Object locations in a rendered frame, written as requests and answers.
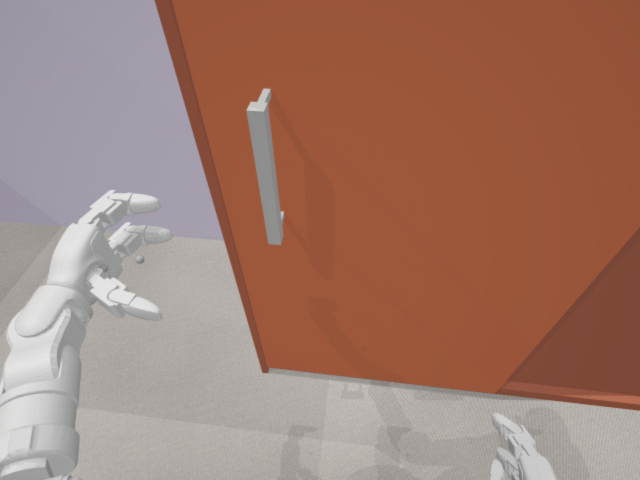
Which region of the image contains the robot left forearm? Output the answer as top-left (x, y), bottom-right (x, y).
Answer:
top-left (0, 285), bottom-right (93, 480)

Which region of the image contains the handle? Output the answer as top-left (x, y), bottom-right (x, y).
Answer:
top-left (246, 88), bottom-right (284, 245)

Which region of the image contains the robot right hand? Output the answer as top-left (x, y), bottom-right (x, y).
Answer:
top-left (490, 413), bottom-right (557, 480)

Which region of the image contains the wardrobe door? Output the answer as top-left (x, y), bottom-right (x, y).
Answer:
top-left (506, 227), bottom-right (640, 396)
top-left (172, 0), bottom-right (640, 393)

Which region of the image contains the robot left hand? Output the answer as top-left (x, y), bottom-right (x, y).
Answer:
top-left (46, 190), bottom-right (173, 321)

